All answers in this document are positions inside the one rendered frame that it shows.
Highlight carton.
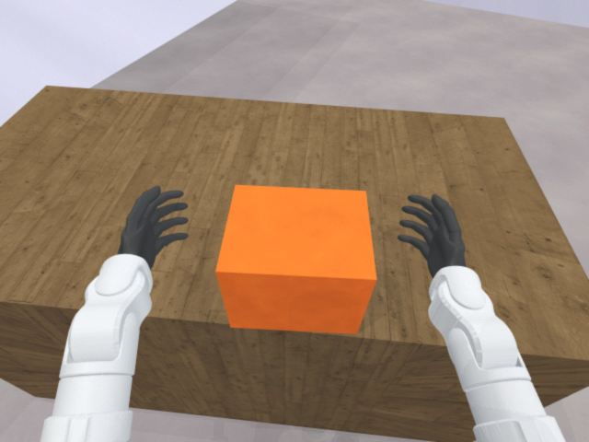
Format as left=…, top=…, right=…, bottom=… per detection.
left=215, top=185, right=376, bottom=334

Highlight robot left hand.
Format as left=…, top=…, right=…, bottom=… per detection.
left=117, top=185, right=189, bottom=270

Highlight left robot forearm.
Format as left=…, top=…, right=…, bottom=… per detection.
left=40, top=254, right=153, bottom=442

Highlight right robot forearm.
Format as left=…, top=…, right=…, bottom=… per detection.
left=428, top=266, right=566, bottom=442

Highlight robot right hand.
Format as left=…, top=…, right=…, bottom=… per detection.
left=398, top=194, right=467, bottom=278

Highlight pedestal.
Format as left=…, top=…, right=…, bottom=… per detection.
left=0, top=86, right=589, bottom=442

